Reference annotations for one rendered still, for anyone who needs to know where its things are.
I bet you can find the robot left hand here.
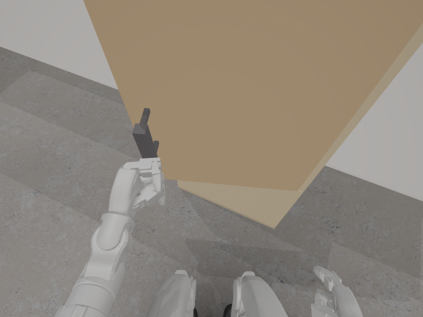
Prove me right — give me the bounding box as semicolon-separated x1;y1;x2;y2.
108;157;165;219

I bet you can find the handle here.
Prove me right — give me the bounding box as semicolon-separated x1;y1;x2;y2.
132;108;159;159

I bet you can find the left robot shin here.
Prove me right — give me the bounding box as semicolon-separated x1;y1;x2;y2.
175;270;194;317

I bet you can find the right robot shin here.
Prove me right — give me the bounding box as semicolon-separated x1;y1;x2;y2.
231;271;255;317

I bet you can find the cupboard door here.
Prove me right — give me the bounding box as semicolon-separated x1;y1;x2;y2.
83;0;423;191

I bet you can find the robot shin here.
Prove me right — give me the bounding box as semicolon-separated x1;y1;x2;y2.
175;270;194;317
231;271;255;317

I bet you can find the robot right hand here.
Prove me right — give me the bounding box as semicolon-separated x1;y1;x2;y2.
311;265;363;317

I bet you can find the robot left forearm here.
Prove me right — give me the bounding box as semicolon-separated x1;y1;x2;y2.
54;212;135;317

